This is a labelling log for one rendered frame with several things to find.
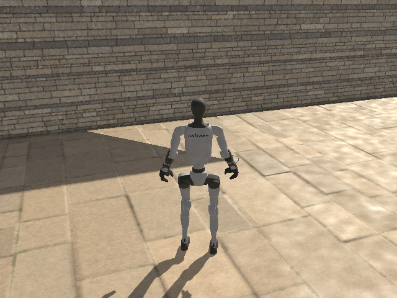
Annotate right robot upper arm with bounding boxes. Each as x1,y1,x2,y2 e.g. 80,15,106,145
212,125,230,159

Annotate left robot shin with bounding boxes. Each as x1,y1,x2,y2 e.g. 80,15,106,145
181,199,190,242

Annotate left robot hand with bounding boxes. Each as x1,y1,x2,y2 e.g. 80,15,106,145
159,169,173,182

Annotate left robot upper arm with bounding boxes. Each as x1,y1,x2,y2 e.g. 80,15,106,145
168,125,185,159

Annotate robot right forearm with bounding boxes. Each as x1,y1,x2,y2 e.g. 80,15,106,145
225,149,236,169

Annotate robot head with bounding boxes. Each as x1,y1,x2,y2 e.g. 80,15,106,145
188,98,209,128

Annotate robot left forearm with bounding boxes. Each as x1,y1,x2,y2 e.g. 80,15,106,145
161,150,174,172

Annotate right robot hand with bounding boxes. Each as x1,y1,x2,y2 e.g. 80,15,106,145
225,165,239,179

